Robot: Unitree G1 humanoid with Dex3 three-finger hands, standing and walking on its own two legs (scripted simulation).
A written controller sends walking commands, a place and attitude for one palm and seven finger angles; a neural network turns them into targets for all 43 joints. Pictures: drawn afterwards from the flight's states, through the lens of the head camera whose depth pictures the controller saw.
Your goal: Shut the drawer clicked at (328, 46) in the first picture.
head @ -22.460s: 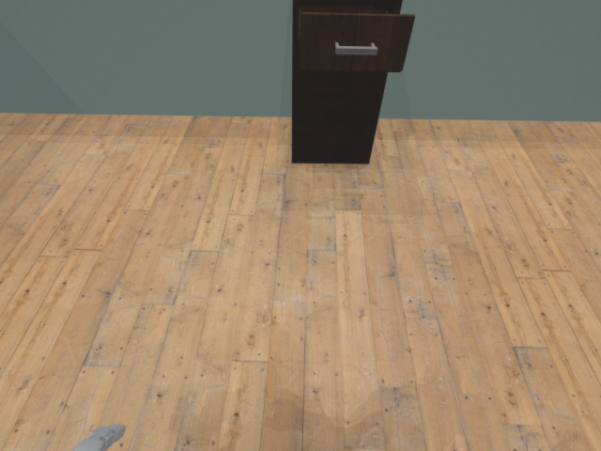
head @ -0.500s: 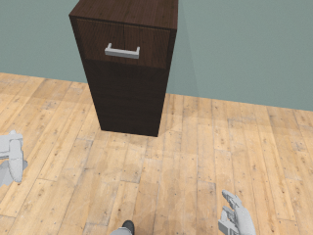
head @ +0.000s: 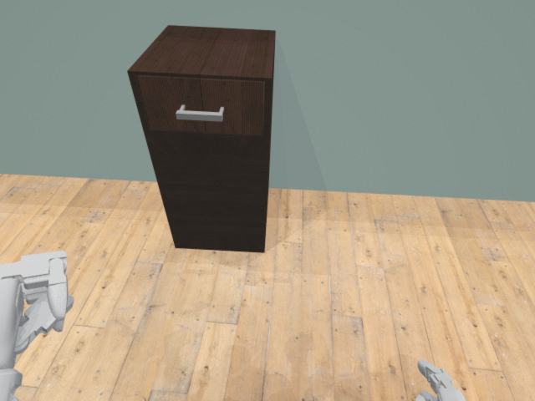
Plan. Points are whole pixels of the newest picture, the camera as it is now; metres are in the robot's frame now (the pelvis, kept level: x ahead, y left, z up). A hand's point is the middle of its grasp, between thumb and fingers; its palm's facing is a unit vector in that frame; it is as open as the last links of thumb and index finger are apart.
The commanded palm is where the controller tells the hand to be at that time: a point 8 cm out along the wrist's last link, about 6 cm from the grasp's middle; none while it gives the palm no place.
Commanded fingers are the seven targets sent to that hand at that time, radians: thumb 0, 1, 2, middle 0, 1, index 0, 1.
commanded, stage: stop stepping back and stand still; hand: left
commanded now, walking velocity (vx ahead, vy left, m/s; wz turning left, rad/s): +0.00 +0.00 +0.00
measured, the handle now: (201, 112) +0.92 +0.25 -0.02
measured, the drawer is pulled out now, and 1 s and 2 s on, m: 0.00 0.00 0.00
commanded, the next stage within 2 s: let the arm hang, fingers relaxed in 0.58 s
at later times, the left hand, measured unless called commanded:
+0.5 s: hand out of the picture +0.13 +0.27 +0.17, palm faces +0.37 -0.81 -0.45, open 3.2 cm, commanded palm +0.08 +0.31 +0.18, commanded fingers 0.00 0.90 0.90 -1.40 -1.60 -1.40 -1.60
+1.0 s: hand out of the picture +0.00 +0.23 -0.17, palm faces -0.03 -0.98 -0.20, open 3.2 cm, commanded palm none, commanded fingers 0.00 0.90 0.90 -0.72 -0.86 -0.72 -0.86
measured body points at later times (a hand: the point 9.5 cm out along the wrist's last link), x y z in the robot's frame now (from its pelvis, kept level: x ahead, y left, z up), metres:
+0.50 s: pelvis -0.05 +0.03 +0.01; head -0.05 +0.04 +0.46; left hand +0.11 +0.31 +0.19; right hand +0.12 -0.19 -0.08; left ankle -0.01 +0.14 -0.73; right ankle -0.02 -0.09 -0.73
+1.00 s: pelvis -0.06 +0.04 +0.00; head -0.03 +0.06 +0.45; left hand +0.00 +0.28 -0.15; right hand +0.03 -0.23 -0.12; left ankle -0.01 +0.14 -0.73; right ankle -0.02 -0.09 -0.73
